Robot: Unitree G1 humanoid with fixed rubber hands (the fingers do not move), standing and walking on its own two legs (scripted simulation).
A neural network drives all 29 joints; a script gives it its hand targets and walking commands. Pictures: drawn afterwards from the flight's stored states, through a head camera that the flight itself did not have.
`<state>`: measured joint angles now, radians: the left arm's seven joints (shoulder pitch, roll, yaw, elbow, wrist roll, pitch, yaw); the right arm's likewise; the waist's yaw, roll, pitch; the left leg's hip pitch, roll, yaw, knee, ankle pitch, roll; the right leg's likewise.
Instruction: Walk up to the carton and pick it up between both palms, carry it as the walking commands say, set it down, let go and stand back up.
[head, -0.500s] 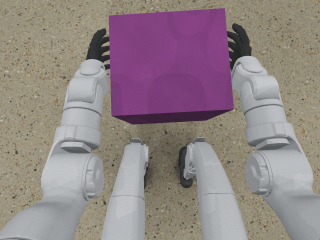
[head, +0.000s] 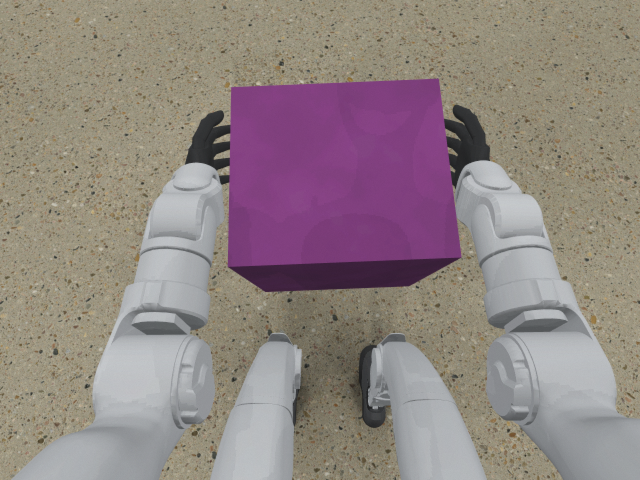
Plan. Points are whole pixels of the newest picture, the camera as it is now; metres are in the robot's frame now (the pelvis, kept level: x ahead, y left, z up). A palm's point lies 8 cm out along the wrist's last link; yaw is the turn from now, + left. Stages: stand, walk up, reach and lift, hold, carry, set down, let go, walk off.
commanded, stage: reach and lift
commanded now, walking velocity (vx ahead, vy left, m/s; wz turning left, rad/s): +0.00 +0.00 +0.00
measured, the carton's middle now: (336, 204) +0.42 +0.00 -0.06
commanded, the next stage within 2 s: hold in 1.94 s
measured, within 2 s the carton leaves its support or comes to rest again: neither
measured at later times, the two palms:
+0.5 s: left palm (188, 142) +0.42 +0.15 +0.09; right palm (511, 137) +0.42 -0.17 +0.09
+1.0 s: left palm (171, 146) +0.40 +0.15 +0.12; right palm (527, 150) +0.39 -0.17 +0.12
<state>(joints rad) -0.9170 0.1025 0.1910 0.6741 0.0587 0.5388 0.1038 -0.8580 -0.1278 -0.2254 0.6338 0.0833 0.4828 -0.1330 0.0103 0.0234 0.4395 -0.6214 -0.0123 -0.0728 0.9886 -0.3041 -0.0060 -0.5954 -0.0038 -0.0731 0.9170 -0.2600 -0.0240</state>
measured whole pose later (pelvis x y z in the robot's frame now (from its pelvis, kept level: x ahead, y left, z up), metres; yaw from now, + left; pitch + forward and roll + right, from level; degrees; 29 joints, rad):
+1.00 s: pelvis +0.09 -0.01 +0.06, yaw +1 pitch -8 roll -1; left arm -0.41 -0.08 0.19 0.41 0.25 0.75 -0.01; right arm -0.32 0.07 -0.28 0.32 -0.11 0.73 -0.04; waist 0.01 0.02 0.01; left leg -0.17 -0.01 -0.08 0.55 -0.25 0.00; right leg -0.15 0.00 -0.07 0.49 -0.22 -0.01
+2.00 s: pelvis +0.09 -0.01 +0.06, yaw +1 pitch -7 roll -1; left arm -0.27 -0.08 0.19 0.30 0.20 0.74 0.00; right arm -0.24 0.08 -0.21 0.26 -0.12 0.73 -0.05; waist 0.01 0.02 0.01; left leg -0.17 -0.01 -0.08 0.54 -0.25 0.00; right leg -0.15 0.00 -0.07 0.49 -0.22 -0.01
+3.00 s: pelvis +0.09 -0.04 +0.05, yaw +1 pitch -3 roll +0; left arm -0.27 -0.10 0.19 -0.16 0.06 1.19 0.09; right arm -0.28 0.08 -0.17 -0.18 -0.12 1.18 -0.05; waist 0.01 0.02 -0.02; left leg -0.38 -0.01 0.04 0.88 -0.46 0.00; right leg -0.33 0.01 -0.09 0.68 -0.30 -0.06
